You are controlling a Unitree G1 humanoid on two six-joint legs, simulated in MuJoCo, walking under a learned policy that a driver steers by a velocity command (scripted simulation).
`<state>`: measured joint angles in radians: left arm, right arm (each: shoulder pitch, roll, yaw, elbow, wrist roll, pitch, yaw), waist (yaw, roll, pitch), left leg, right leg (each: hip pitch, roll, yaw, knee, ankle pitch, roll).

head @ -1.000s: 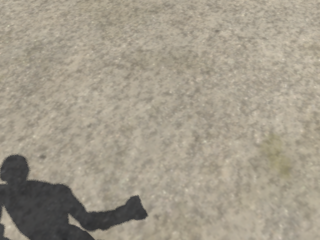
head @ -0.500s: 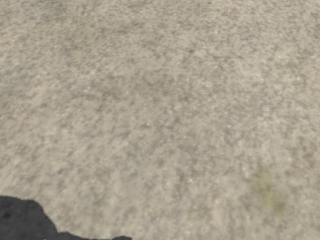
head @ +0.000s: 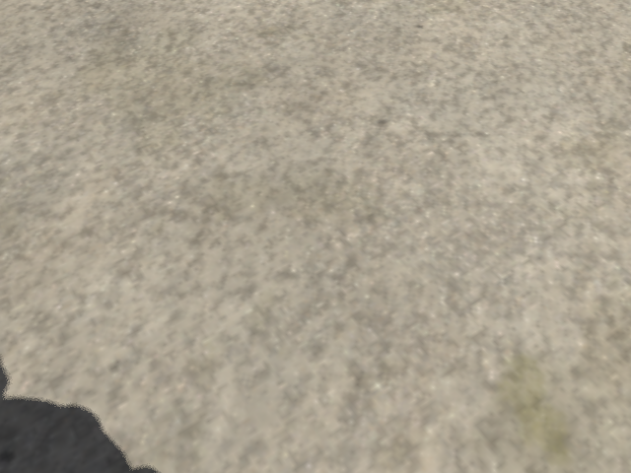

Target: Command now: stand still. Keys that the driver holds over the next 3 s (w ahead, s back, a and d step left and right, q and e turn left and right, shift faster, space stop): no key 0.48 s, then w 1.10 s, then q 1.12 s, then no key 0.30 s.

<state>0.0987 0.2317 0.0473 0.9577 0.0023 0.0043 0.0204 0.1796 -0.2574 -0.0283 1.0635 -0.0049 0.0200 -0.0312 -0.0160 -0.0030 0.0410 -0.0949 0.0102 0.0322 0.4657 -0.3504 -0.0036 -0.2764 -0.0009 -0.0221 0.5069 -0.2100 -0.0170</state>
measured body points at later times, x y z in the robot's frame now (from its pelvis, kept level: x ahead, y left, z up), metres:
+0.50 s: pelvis -0.01 +0.00 +0.00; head +0.00 +0.00 +0.45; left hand +0.07 +0.25 -0.15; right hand -0.01 -0.25 -0.16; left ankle -0.06 +0.12 -0.74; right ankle +0.04 -0.11 -0.74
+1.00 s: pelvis +0.13 -0.04 +0.01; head +0.13 -0.05 +0.46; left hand +0.07 +0.20 -0.14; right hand +0.24 -0.30 -0.12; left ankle +0.20 +0.12 -0.66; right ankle +0.05 -0.12 -0.74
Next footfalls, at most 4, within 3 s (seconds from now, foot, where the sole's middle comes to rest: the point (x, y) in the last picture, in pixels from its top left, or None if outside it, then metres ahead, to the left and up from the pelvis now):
1.24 left None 0.46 0.11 -0.77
1.78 right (374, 361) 0.76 -0.12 -0.77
2.22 left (271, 406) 0.65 0.12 -0.77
2.70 right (355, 359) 0.77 -0.07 -0.77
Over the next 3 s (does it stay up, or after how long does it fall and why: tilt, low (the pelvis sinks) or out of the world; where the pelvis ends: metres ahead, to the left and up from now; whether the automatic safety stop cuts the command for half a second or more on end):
stays up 0.66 0.01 0.01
